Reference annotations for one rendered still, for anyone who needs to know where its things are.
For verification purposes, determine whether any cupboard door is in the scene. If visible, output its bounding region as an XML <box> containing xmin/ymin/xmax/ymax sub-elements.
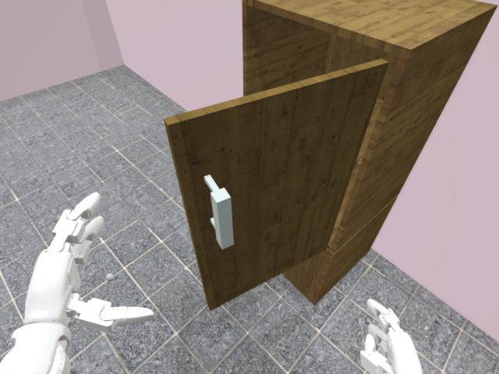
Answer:
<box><xmin>164</xmin><ymin>58</ymin><xmax>389</xmax><ymax>311</ymax></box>

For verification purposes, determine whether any handle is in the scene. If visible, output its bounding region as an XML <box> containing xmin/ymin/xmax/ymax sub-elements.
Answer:
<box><xmin>204</xmin><ymin>175</ymin><xmax>234</xmax><ymax>249</ymax></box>

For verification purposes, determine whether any robot left hand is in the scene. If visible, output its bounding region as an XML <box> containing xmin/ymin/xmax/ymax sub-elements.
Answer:
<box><xmin>24</xmin><ymin>192</ymin><xmax>154</xmax><ymax>333</ymax></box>

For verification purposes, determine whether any robot right hand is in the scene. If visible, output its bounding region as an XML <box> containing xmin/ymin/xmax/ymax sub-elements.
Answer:
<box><xmin>360</xmin><ymin>298</ymin><xmax>423</xmax><ymax>374</ymax></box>

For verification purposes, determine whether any left robot forearm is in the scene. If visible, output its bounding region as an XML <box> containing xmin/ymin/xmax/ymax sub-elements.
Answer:
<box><xmin>0</xmin><ymin>322</ymin><xmax>72</xmax><ymax>374</ymax></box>

